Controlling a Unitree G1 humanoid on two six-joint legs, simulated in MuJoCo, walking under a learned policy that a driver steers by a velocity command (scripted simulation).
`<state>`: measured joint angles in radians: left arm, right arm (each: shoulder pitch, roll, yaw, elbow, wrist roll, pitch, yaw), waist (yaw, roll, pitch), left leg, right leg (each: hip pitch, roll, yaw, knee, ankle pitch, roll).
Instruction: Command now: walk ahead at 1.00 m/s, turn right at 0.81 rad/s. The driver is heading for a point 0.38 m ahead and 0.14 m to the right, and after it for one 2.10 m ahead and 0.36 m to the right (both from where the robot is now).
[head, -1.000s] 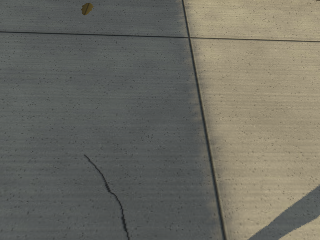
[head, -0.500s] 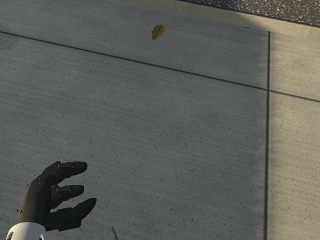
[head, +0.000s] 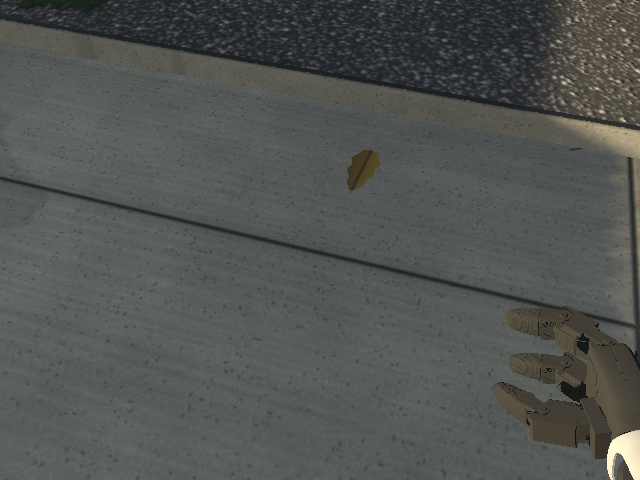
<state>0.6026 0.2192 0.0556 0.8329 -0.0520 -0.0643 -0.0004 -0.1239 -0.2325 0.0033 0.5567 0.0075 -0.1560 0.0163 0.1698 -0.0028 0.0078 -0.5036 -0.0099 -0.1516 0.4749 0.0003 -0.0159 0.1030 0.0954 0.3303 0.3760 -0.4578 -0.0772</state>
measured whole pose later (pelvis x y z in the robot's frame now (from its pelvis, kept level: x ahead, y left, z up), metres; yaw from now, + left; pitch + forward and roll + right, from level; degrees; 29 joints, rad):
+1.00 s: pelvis +0.58 -0.05 +0.00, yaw -15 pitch +3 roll -2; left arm 0.07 0.30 0.07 0.73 0.02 0.02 0.02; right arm 0.23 -0.32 -0.07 0.67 0.00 0.01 0.02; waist -0.02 -0.01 0.05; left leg -0.40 0.02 0.01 0.63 -0.28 0.05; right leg -0.37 -0.02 -0.08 0.86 -0.47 0.02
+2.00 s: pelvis +0.66 -0.07 +0.02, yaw -14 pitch +2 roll +1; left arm 0.21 0.38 0.12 0.69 -0.03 0.07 0.01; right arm 0.15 -0.27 -0.07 0.67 -0.02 0.00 -0.05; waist 0.01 -0.04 0.05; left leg -0.14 -0.03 0.04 0.40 -0.29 0.04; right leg -0.56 0.00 0.09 1.09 -0.36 0.11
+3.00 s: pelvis +0.73 -0.10 +0.02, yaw -2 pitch +3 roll -3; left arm 0.04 0.34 0.09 0.69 0.01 0.00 0.02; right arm 0.22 -0.34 -0.08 0.61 0.02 0.03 -0.03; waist -0.01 -0.02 0.08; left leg -0.27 -0.04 -0.10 0.45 -0.22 0.06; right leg -0.56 0.02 0.08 1.04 -0.36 0.08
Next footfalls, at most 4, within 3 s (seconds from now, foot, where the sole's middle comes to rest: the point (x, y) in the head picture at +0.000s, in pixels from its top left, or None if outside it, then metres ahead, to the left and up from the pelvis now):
0.02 left None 0.20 0.16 -0.76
0.42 right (470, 479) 0.54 -0.18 -0.76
0.94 left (378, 403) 0.67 0.02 -0.76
1.44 right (477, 392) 0.74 -0.19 -0.76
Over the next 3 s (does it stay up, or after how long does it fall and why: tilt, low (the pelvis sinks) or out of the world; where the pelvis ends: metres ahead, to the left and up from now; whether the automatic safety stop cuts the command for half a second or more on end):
stays up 0.73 -0.10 0.02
